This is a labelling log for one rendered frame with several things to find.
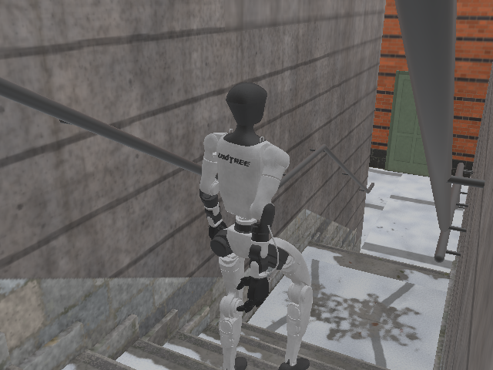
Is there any left robot hand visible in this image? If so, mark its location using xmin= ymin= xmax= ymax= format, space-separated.
xmin=209 ymin=221 xmax=227 ymax=240

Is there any robot right thigh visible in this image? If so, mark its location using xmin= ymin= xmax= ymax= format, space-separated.
xmin=267 ymin=237 xmax=311 ymax=304

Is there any right robot shin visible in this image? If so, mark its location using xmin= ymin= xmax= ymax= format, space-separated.
xmin=285 ymin=285 xmax=313 ymax=366

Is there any right robot hand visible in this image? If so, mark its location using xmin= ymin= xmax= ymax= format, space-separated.
xmin=236 ymin=276 xmax=269 ymax=313

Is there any left robot forearm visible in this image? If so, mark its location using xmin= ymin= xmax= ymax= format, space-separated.
xmin=200 ymin=190 xmax=223 ymax=227

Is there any left robot upper arm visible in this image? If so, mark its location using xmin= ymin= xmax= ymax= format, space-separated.
xmin=200 ymin=133 xmax=227 ymax=196

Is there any right robot forearm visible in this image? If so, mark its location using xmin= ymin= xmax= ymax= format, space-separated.
xmin=249 ymin=203 xmax=275 ymax=279

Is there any right robot upper arm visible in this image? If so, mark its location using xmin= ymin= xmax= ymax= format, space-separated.
xmin=250 ymin=143 xmax=290 ymax=220

